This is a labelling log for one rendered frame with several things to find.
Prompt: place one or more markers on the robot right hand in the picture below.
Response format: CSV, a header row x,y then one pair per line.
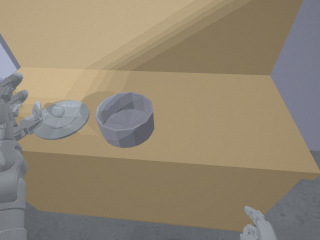
x,y
263,229

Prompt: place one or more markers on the pot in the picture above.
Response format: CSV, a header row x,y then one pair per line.
x,y
126,119

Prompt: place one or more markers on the robot left hand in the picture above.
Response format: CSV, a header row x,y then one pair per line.
x,y
9,109

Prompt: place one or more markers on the lid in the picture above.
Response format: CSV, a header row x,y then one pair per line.
x,y
75,117

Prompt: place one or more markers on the knob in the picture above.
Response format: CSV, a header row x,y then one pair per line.
x,y
57,111

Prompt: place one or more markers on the table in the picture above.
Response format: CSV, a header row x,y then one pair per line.
x,y
223,137

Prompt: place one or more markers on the left robot forearm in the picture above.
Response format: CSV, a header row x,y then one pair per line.
x,y
13,168

